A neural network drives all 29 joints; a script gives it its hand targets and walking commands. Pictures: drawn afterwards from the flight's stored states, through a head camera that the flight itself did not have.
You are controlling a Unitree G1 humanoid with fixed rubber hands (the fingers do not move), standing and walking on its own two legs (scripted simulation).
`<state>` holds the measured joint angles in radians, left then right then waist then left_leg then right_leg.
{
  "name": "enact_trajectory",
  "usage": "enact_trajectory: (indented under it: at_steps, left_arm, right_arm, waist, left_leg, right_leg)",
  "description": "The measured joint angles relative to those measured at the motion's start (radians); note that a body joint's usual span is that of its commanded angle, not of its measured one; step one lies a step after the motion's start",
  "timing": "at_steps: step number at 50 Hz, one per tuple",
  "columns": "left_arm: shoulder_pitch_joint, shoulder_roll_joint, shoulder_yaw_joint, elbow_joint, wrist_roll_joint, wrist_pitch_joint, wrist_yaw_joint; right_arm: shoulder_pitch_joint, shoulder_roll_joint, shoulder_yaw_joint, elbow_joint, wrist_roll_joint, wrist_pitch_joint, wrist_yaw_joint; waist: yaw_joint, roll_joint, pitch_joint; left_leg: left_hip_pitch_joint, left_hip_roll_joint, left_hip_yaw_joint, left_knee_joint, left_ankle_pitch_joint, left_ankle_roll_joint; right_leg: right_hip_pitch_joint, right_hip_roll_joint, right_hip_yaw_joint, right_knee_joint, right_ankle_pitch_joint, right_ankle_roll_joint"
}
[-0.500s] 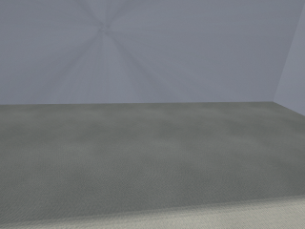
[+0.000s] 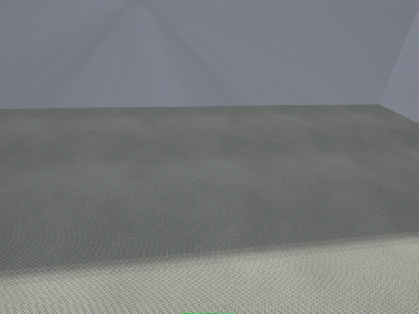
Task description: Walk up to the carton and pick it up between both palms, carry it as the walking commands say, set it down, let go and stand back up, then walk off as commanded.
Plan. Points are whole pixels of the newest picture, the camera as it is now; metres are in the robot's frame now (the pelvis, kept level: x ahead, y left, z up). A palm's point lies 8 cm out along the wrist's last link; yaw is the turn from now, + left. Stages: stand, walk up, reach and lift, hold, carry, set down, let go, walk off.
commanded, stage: stand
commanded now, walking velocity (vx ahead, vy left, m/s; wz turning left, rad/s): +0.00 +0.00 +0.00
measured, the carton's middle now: out of the picture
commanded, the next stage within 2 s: walk off in 0.94 s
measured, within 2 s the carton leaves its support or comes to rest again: neither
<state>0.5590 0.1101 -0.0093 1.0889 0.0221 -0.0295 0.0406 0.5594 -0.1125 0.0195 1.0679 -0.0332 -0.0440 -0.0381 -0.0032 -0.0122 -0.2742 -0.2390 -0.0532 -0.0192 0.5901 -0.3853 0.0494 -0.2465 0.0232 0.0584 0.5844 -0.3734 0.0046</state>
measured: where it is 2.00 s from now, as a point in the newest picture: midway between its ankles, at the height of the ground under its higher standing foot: outside the picture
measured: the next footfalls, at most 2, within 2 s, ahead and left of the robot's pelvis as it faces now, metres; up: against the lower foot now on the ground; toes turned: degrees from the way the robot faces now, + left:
left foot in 1.50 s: -0.02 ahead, +0.18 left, +0.00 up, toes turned +2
right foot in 1.80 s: -0.04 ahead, +0.08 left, +0.00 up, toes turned -12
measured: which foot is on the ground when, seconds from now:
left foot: down 0.00-1.00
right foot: down 0.00-1.00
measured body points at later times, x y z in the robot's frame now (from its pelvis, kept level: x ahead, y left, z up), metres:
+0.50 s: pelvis -0.03 +0.01 +0.00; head -0.09 +0.03 +0.45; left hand -0.10 +0.20 -0.17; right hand -0.11 -0.17 -0.16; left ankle -0.05 +0.09 -0.73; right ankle -0.04 -0.13 -0.73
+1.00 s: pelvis -0.05 +0.03 +0.01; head -0.09 +0.04 +0.46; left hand -0.10 +0.21 -0.16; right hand -0.11 -0.16 -0.15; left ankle -0.05 +0.09 -0.73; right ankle -0.04 -0.13 -0.73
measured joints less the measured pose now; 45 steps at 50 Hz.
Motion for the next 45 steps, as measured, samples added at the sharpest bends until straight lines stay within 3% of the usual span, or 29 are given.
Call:
enact_trajectory:
  at_steps: [21,45]
  left_arm:
    - [-0.088,-0.021,0.008,0.088,-0.003,0.022,0.003]
    - [-0.152,-0.037,0.001,0.116,-0.004,0.036,0.004]
  right_arm:
    - [-0.038,0.042,0.004,0.069,0.008,0.007,-0.005]
    - [-0.099,0.041,-0.002,0.061,0.016,0.016,-0.004]
  waist:
    - [-0.002,-0.010,0.124]
    - [-0.002,-0.010,0.203]
  left_leg:
    - [0.030,-0.007,0.012,-0.028,0.050,0.012]
    - [0.064,-0.036,0.036,-0.102,0.116,0.039]
  right_leg:
    - [0.033,-0.012,0.008,-0.036,0.055,0.018]
    - [0.052,-0.046,0.029,-0.084,0.109,0.051]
